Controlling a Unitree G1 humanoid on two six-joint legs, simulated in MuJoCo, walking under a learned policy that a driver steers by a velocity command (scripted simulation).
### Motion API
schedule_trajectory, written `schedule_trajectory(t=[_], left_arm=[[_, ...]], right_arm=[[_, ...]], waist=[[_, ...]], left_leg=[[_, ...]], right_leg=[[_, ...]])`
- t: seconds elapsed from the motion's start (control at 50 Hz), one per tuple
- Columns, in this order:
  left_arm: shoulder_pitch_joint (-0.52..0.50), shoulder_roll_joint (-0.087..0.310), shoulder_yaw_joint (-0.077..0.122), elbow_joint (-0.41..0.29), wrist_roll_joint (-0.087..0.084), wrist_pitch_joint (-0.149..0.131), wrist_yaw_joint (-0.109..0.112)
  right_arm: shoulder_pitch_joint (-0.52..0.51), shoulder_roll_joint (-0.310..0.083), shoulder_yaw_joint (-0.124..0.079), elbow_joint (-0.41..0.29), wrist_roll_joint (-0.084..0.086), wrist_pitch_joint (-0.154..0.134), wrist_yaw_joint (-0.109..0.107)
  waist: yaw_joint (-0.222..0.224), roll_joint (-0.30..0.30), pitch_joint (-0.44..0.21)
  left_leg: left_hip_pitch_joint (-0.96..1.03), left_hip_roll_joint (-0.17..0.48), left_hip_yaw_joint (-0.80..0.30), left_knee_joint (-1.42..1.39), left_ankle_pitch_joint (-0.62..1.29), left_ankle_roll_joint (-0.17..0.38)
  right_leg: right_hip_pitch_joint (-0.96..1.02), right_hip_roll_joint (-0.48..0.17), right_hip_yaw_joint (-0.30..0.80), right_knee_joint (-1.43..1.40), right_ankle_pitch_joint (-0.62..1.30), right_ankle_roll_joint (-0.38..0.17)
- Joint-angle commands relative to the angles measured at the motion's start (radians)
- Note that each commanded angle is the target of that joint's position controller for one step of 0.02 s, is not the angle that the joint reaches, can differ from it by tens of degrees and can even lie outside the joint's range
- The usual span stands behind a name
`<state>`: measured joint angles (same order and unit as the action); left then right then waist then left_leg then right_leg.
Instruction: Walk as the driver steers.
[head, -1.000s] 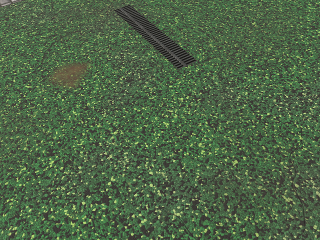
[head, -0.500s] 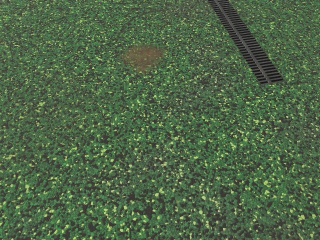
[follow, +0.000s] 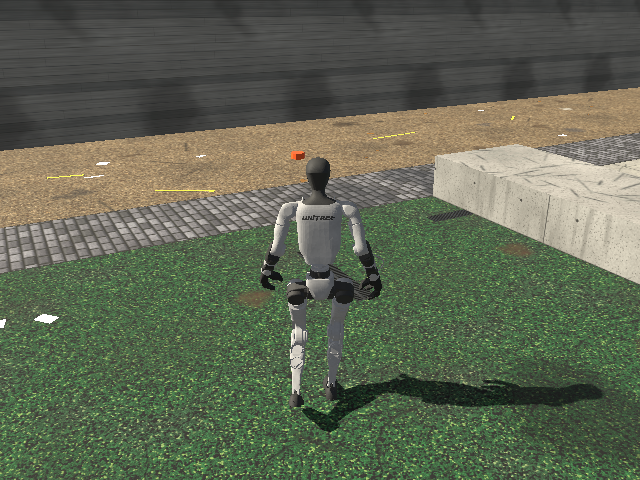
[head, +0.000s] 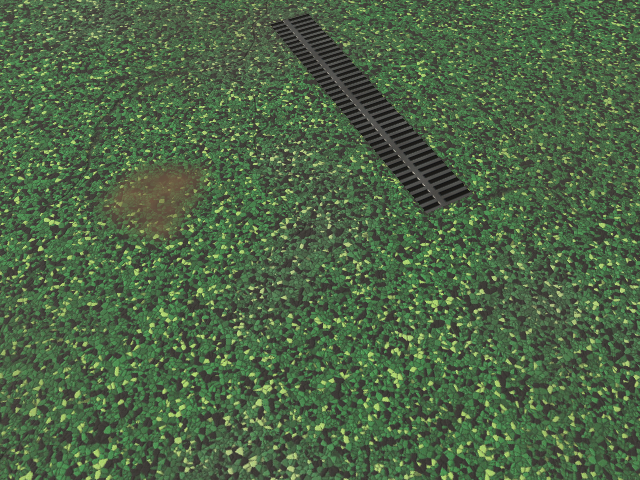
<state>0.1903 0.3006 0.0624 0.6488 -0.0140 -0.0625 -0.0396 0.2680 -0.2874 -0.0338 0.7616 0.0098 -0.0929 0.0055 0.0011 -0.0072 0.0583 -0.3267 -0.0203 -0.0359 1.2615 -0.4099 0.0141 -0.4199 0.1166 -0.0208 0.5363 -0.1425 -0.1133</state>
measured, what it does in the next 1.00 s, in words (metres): walks ahead, turning right: left foot, then right foot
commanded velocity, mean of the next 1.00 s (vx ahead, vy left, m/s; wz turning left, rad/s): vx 0.10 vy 0.00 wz -0.57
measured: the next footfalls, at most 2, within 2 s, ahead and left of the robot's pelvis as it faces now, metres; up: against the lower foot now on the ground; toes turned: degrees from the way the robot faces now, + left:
left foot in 0.30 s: +0.33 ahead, +0.13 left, +0.00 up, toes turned -17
right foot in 0.74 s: +0.18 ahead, -0.08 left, +0.00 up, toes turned -29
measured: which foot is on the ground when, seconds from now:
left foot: up 0.00-0.28, down 0.30-0.74, up 0.76-1.00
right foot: down 0.00-0.30, up 0.32-0.72, down 0.74-1.00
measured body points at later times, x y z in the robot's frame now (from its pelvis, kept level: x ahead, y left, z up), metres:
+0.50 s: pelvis +0.18 +0.06 +0.01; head +0.22 +0.06 +0.46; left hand +0.40 +0.29 -0.10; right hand +0.26 -0.24 -0.08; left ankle +0.29 +0.14 -0.72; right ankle +0.11 -0.06 -0.64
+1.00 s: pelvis +0.18 +0.02 +0.02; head +0.20 -0.02 +0.47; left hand +0.47 +0.17 -0.05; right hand +0.16 -0.31 -0.09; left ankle +0.29 +0.14 -0.66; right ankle +0.14 -0.06 -0.72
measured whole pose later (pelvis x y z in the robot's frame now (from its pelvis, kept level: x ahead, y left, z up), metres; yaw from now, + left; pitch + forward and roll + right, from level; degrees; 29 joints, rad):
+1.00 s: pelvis +0.18 +0.02 +0.02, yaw -36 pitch +2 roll +3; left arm 0.22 0.30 0.06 0.60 0.00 0.04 0.04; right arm 0.10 -0.31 -0.09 0.72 0.00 0.02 -0.03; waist 0.01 0.02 0.04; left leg -0.52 -0.02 -0.05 0.94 -0.34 -0.09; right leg -0.30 0.04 0.12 0.48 -0.22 -0.04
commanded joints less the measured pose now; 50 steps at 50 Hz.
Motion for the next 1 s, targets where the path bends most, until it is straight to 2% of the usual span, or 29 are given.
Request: schedule_trajectory(t=[0.02,0.08,0.14,0.18,0.22,0.26,0.28,0.3,0.32,0.34,0.36,0.38,0.4,0.42,0.44,0.48,0.54,0.64,0.7,0.72,0.74,0.76,0.78,0.8,0.82,0.84,0.88,0.92,1.0], left_arm=[[0.026,0.117,0.032,-0.081,0.018,-0.009,0.016],[0.001,0.141,0.039,-0.066,0.015,-0.006,0.032],[0.015,0.169,0.051,-0.047,0.0,0.026,0.053],[0.047,0.164,0.051,-0.031,-0.01,0.048,0.063],[0.056,0.156,0.05,-0.028,-0.009,0.065,0.068],[0.038,0.142,0.048,-0.038,-0.005,0.072,0.073],[0.009,0.132,0.045,-0.048,-0.006,0.073,0.074],[0.01,0.099,0.037,-0.055,-0.003,0.07,0.073],[0.051,0.032,0.016,-0.068,0.015,0.065,0.072],[0.209,0.03,0.01,-0.072,0.003,0.063,0.066],[0.233,0.131,0.032,-0.041,-0.001,0.068,0.063],[0.147,0.182,0.049,-0.035,-0.009,0.084,0.068],[0.104,0.177,0.054,-0.037,-0.01,0.103,0.076],[0.08,0.17,0.055,-0.05,-0.007,0.117,0.081],[0.078,0.141,0.048,-0.056,-0.008,0.125,0.079],[0.078,0.096,0.037,-0.065,-0.007,0.125,0.078],[0.035,0.075,0.027,-0.087,-0.001,0.118,0.069],[0.019,0.089,0.029,-0.102,-0.001,0.12,0.045],[0.078,0.089,0.039,-0.086,0.001,0.122,0.033],[0.111,0.104,0.049,-0.072,0.004,0.121,0.035],[0.136,0.169,0.069,-0.075,0.006,0.12,0.045],[0.107,0.291,0.091,-0.112,0.013,0.118,0.058],[0.125,0.251,0.081,-0.119,0.051,0.095,0.054],[0.079,0.223,0.069,-0.113,0.054,0.076,0.054],[0.014,0.194,0.064,-0.118,0.032,0.068,0.057],[-0.021,0.163,0.053,-0.125,0.012,0.067,0.061],[-0.033,0.142,0.04,-0.129,0.012,0.074,0.071],[-0.014,0.144,0.041,-0.123,0.014,0.078,0.077],[0.009,0.177,0.057,-0.121,0.009,0.092,0.082]], right_arm=[[-0.054,-0.145,-0.036,-0.127,-0.019,-0.033,-0.001],[-0.011,-0.102,-0.023,-0.119,-0.031,0.001,-0.018],[-0.068,-0.073,-0.01,-0.127,-0.031,0.017,-0.026],[-0.129,-0.08,-0.012,-0.14,-0.02,0.021,-0.021],[-0.167,-0.092,-0.018,-0.153,-0.013,0.023,-0.016],[-0.156,-0.121,-0.035,-0.154,-0.014,0.017,-0.012],[-0.125,-0.124,-0.043,-0.147,-0.017,0.01,-0.011],[-0.092,-0.143,-0.051,-0.142,-0.027,0.001,-0.015],[-0.052,-0.198,-0.06,-0.151,-0.044,0.002,-0.026],[-0.039,-0.219,-0.066,-0.141,-0.066,0.023,-0.028],[-0.066,-0.175,-0.064,-0.156,-0.038,0.037,-0.028],[-0.087,-0.119,-0.048,-0.17,-0.033,0.047,-0.032],[-0.12,-0.102,-0.041,-0.176,-0.036,0.059,-0.034],[-0.155,-0.101,-0.039,-0.179,-0.031,0.067,-0.037],[-0.172,-0.115,-0.041,-0.174,-0.035,0.073,-0.041],[-0.165,-0.112,-0.045,-0.163,-0.04,0.079,-0.047],[-0.151,-0.126,-0.056,-0.147,-0.032,0.085,-0.05],[-0.167,-0.164,-0.074,-0.129,-0.016,0.097,-0.037],[-0.182,-0.172,-0.079,-0.114,0.008,0.103,-0.034],[-0.15,-0.15,-0.077,-0.097,0.013,0.106,-0.033],[-0.113,-0.101,-0.067,-0.086,0.0,0.109,-0.028],[-0.148,-0.07,-0.054,-0.147,-0.039,0.104,-0.027],[-0.259,-0.114,-0.07,-0.166,-0.034,0.095,-0.036],[-0.248,-0.124,-0.077,-0.159,-0.013,0.096,-0.037],[-0.208,-0.125,-0.083,-0.132,-0.013,0.101,-0.042],[-0.188,-0.131,-0.087,-0.116,-0.023,0.104,-0.049],[-0.168,-0.117,-0.086,-0.11,-0.025,0.101,-0.045],[-0.178,-0.095,-0.077,-0.113,-0.013,0.097,-0.039],[-0.227,-0.073,-0.063,-0.127,-0.009,0.09,-0.026]], waist=[[-0.01,0.05,-0.091],[-0.043,0.007,-0.089],[-0.016,-0.049,-0.149],[0.016,-0.076,-0.178],[0.027,-0.097,-0.18],[0.007,-0.116,-0.176],[-0.022,-0.125,-0.168],[-0.035,-0.107,-0.177],[-0.023,0.054,-0.256],[0.058,0.31,-0.335],[0.043,0.245,-0.321],[0.006,0.155,-0.25],[0.005,0.102,-0.209],[0.007,0.109,-0.159],[0.017,0.131,-0.127],[0.01,0.16,-0.127],[-0.012,0.157,-0.166],[-0.019,0.175,-0.173],[0.025,0.159,-0.17],[0.031,0.127,-0.164],[0.019,-0.051,-0.132],[-0.001,-0.335,-0.087],[0.082,-0.226,-0.127],[0.042,-0.176,-0.114],[0.006,-0.129,-0.103],[-0.004,-0.124,-0.111],[-0.019,-0.126,-0.141],[-0.01,-0.12,-0.154],[0.022,-0.147,-0.151]], left_leg=[[-0.306,0.092,-0.073,-0.03,0.026,-0.024],[-0.221,0.082,-0.022,-0.225,0.069,-0.092],[-0.107,0.02,0.007,-0.451,0.284,-0.118],[-0.078,-0.012,-0.004,-0.564,0.394,-0.118],[-0.076,-0.025,-0.033,-0.641,0.39,-0.11],[-0.055,-0.023,-0.065,-0.721,0.358,-0.087],[-0.008,-0.013,-0.062,-0.791,0.408,-0.067],[0.081,0.043,-0.077,-0.855,0.521,-0.032],[0.264,0.26,-0.257,-0.843,0.795,0.049],[0.43,0.472,-0.574,-0.864,0.879,0.242],[0.392,0.472,-0.63,-0.887,0.651,0.275],[0.327,0.4,-0.482,-0.886,0.515,0.232],[0.252,0.342,-0.382,-0.902,0.407,0.197],[0.175,0.311,-0.317,-0.927,0.353,0.19],[0.102,0.272,-0.241,-0.955,0.35,0.183],[0.091,0.241,-0.146,-0.973,0.39,0.191],[0.149,0.284,-0.103,-0.966,0.452,0.223],[0.144,0.321,-0.045,-0.962,0.42,0.22],[0.121,0.314,0.005,-0.885,0.378,0.163],[0.068,0.284,0.046,-0.819,0.305,0.107],[-0.084,0.203,0.145,-0.621,0.137,0.008],[-0.374,0.032,0.187,-0.373,-0.217,-0.091],[-0.382,0.019,0.012,-0.18,-0.246,-0.082],[-0.386,0.036,-0.024,-0.127,-0.154,-0.064],[-0.383,0.048,-0.032,-0.133,-0.065,-0.061],[-0.376,0.051,-0.033,-0.138,-0.013,-0.069],[-0.306,0.026,-0.021,-0.106,0.05,-0.089],[-0.295,0.015,-0.02,-0.197,0.081,-0.099],[-0.222,-0.004,-0.034,-0.424,0.068,-0.104]], right_leg=[[0.294,-0.303,0.427,-0.256,0.37,-0.215],[0.128,-0.245,0.287,-0.246,0.645,-0.2],[0.065,-0.163,0.204,-0.193,0.596,-0.13],[0.092,-0.153,0.234,-0.158,0.467,-0.089],[0.133,-0.167,0.304,-0.115,0.343,-0.07],[0.179,-0.181,0.39,-0.052,0.239,-0.05],[0.178,-0.169,0.407,-0.004,0.194,-0.028],[0.154,-0.124,0.391,0.083,0.107,0.011],[0.045,-0.04,0.282,0.322,-0.222,0.067],[-0.152,0.045,0.2,0.512,-0.609,0.117],[-0.209,-0.042,0.192,0.658,-0.541,0.155],[-0.23,-0.072,0.167,0.722,-0.459,0.174],[-0.226,-0.093,0.145,0.739,-0.394,0.186],[-0.219,-0.112,0.136,0.736,-0.351,0.194],[-0.178,-0.118,0.106,0.71,-0.313,0.198],[-0.137,-0.117,0.06,0.627,-0.284,0.201],[-0.103,-0.153,0.05,0.491,-0.27,0.195],[0.027,-0.16,-0.001,0.277,-0.234,0.156],[0.152,-0.128,-0.046,0.044,-0.117,0.099],[0.233,-0.11,-0.032,-0.04,-0.065,0.067],[0.329,-0.23,0.17,-0.165,0.076,0.001],[0.37,-0.478,0.544,-0.21,0.276,-0.179],[0.299,-0.492,0.565,-0.236,0.235,-0.247],[0.279,-0.439,0.475,-0.233,0.185,-0.199],[0.272,-0.38,0.404,-0.216,0.154,-0.138],[0.276,-0.354,0.371,-0.203,0.18,-0.107],[0.248,-0.316,0.332,-0.183,0.294,-0.105],[0.283,-0.298,0.326,-0.167,0.309,-0.105],[0.298,-0.293,0.391,-0.138,0.24,-0.11]])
